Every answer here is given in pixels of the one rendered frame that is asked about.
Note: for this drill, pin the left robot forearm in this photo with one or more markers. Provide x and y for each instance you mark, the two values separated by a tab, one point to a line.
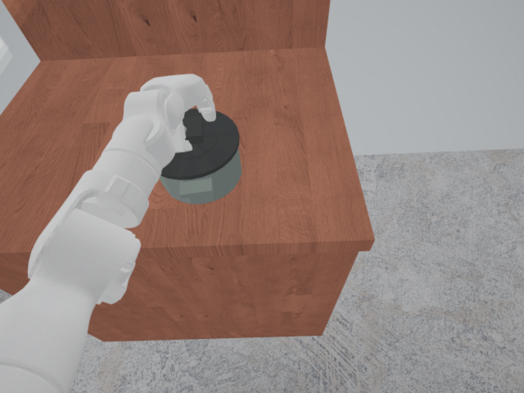
118	186

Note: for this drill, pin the lid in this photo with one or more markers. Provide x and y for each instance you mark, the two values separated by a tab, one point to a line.
221	141

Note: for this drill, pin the pot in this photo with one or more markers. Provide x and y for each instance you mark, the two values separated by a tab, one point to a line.
206	189

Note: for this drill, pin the left robot hand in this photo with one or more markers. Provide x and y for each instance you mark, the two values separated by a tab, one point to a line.
194	92

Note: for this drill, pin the knob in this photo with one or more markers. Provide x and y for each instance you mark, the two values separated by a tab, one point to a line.
195	129

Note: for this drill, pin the table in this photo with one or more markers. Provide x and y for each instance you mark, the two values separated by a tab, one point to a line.
270	258

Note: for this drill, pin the robot left upper arm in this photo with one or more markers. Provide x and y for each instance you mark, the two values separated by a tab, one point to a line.
44	326

